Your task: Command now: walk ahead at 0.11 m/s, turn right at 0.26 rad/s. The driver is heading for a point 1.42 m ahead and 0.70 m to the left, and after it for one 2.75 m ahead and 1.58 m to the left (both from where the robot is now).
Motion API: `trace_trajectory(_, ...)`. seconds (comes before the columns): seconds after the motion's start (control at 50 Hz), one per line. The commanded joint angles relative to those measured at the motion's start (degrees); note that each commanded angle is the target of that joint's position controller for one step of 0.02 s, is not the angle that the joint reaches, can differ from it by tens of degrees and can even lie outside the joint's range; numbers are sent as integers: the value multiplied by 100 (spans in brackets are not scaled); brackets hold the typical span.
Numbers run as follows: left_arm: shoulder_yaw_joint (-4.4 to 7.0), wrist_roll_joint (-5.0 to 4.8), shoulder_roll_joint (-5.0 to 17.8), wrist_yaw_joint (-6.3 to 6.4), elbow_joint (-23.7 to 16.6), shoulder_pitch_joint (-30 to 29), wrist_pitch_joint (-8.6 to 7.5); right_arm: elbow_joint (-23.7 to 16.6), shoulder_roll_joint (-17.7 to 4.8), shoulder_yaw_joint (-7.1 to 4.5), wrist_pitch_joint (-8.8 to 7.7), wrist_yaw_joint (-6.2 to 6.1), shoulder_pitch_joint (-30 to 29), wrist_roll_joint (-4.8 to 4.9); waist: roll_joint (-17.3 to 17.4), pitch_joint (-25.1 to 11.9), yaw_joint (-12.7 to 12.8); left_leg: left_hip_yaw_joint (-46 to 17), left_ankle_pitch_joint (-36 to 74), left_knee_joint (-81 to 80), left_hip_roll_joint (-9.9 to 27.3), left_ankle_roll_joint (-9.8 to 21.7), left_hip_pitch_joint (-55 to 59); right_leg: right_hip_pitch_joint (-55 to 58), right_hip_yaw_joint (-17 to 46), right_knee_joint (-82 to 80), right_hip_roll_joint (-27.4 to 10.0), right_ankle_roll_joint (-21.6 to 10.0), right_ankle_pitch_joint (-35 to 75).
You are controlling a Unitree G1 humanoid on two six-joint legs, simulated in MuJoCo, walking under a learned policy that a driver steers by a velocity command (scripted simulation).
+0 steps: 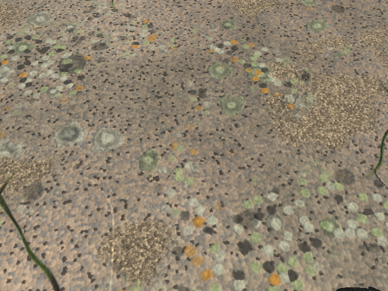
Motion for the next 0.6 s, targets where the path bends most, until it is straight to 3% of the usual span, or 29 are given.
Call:
trace_trajectory(0.02, 27, -235, 150, 33, -470, 686, -156, -33, -1309, -280, -105, -112, 1444, -36, 1244, -1973, -399, -2720, 6109, -190, 2731, 1512, 3559, -1613, -347, 3361, 224, 391, -1319)
trace_trajectory(0.04, 70, 87, 515, 70, -210, 923, -71, 64, -917, -204, -31, -18, 1693, 135, 387, -1948, -318, -2815, 6435, -107, 2617, 1572, 2989, -1500, -162, 3719, -37, 363, -1455)
trace_trajectory(0.06, 31, 40, 381, 65, -11, 1009, 21, 29, -696, -157, -16, -40, 1197, 132, 630, -1739, -132, -2862, 4487, -403, 2565, 1767, 2530, -1611, -158, 3890, -218, 421, -1050)
trace_trajectory(0.08, -16, 135, 439, 49, 4, 414, 120, -76, -221, -14, 24, -20, 704, 108, 151, -1085, -188, -2370, 2835, -820, 2001, 1449, 1737, -1568, -262, 3464, -466, 486, -739)
trace_trajectory(0.1, -27, 131, 439, 3, -136, -94, 200, -79, -169, 44, 57, -12, 507, 51, 418, -704, -196, -1899, 2141, -1079, 1536, 1130, 1331, -1507, -470, 2927, -595, 554, -563)
trace_trajectory(0.14, -74, 93, 398, -29, -165, -249, 290, 56, -586, -67, 133, 9, 638, 18, 767, -585, -153, -1476, 1943, -1172, 997, 849, 1146, -1230, -953, 2217, -617, 676, -347)
trace_trajectory(0.16, -95, 68, 382, -12, -158, -309, 309, 130, -777, -147, 162, 17, 831, 29, 746, -641, -200, -1506, 1942, -1133, 933, 831, 1256, -1224, -1058, 2031, -551, 709, -384)
trace_trajectory(0.2, -119, 38, 378, 39, -182, -505, 335, 185, -955, -248, 202, 33, 1113, 64, 640, -747, -286, -1816, 1303, -1187, 1014, 890, 1483, -1382, -1055, 1831, -528, 732, -486)
trace_trajectory(0.26, -146, 21, 392, 82, -295, -948, 356, 140, -947, -336, 312, 45, 1134, 49, 720, -662, -378, -2246, -529, -1532, 1025, 921, 1299, -1501, -1019, 1536, -605, 674, -361)
trace_trajectory(0.32, -192, -14, 338, 103, -365, -1151, 289, 104, -930, -419, 417, 72, 1099, -2, 759, -600, -424, -2478, -1314, -1739, 943, 877, 963, -1237, -1044, 1148, -577, 588, -188)
trace_trajectory(0.38, -221, -62, 310, 156, -313, -906, 191, 84, -931, -489, 496, 103, 1004, 6, 786, -599, -340, -2650, -1478, -1776, 834, 699, 690, -672, -1079, 280, -484, 425, 47)
trace_trajectory(0.42, -211, -51, 342, 213, -209, -485, 126, 39, -902, -515, 558, 102, 851, 58, 748, -524, -125, -2559, -1907, -1643, 551, 335, 221, 105, -1127, -1030, -485, 246, 614)
trace_trajectory(0.44, -135, 11, 673, 266, -233, -433, 93, -27, -751, -483, 550, 97, 902, 108, 319, -443, -171, -2235, -2409, -1212, 182, -5, -263, 462, -552, -1738, -1054, 96, 257)
trace_trajectory(0.46, -1, 108, 1284, 308, -406, -646, 91, -211, -474, -435, 518, 97, 894, 240, -1123, -498, -259, -1173, -2777, 367, -588, -247, -939, 411, 1226, -2339, -2569, -470, -548)
trace_trajectory(0.48, -3, 195, 1264, 283, -577, -1407, 95, -53, -765, -513, 487, 42, 1055, 37, -1021, -85, -457, -475, -2699, 1872, -630, -269, -991, -618, 1505, -2459, -3281, -856, 119)
trace_trajectory(0.5, -115, 164, 778, 253, -659, -1550, 71, 44, -958, -575, 492, 50, 1129, -45, -513, -137, -625, -508, -2452, 2718, -315, -255, -437, -1140, 983, -2202, -3056, -887, 1034)
trace_trajectory(0.52, -193, 113, 493, 222, -713, -1812, 41, 155, -854, -580, 518, 83, 1381, -53, -420, -142, -857, -451, -2160, 3228, -323, -234, -296, -1259, 342, -2025, -2652, -712, 1663)
trace_trajectory(0.56, -221, 79, 439, 208, -827, -1850, -3, 260, -756, -561, 613, 135, 1599, -89, -707, -211, -860, -243, -1920, 3907, -277, -300, -539, -891, -394, -1763, -2262, -557, 2574)
trace_trajectory(0.6, -194, 80, 524, 188, -755, -1419, -2, 155, -717, -525, 668, 193, 1331, -47, -775, -201, -622, -102, -1928, 3681, -142, -422, -858, -322, -633, -1551, -2236, -605, 3297)
Velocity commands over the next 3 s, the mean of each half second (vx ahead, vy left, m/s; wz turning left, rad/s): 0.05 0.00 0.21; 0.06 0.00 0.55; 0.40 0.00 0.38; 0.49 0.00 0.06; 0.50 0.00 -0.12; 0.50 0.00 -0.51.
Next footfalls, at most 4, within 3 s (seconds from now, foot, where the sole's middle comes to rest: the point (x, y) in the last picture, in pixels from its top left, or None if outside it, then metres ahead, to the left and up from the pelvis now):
0.44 right None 0.07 -0.09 -0.76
0.90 left None -0.03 0.10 -0.76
1.40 right None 0.33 0.14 -0.76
1.92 left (73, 283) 0.43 0.47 -0.76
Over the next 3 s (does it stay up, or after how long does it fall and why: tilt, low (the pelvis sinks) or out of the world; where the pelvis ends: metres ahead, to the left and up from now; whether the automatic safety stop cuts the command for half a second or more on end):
stays up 0.84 0.66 0.00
